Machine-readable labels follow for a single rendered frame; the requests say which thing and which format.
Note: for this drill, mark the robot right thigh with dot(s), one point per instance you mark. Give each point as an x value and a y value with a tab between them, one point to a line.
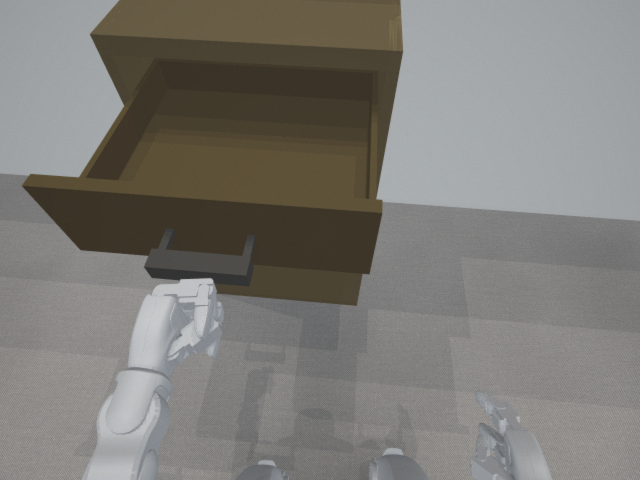
396	467

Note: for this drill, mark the drawer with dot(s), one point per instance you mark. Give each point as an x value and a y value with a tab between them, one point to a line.
218	151

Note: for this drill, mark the left robot hand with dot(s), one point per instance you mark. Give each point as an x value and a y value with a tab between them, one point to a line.
161	319

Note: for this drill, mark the robot left forearm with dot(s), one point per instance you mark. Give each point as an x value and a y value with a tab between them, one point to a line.
130	426

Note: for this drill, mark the handle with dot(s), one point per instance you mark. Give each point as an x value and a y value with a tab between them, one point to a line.
163	263

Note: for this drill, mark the cabinet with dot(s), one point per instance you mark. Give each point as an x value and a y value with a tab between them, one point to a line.
345	34

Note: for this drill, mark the right robot hand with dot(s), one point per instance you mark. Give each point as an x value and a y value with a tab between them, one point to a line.
518	455

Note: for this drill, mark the right robot shin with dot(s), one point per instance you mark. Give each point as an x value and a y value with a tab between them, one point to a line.
393	451

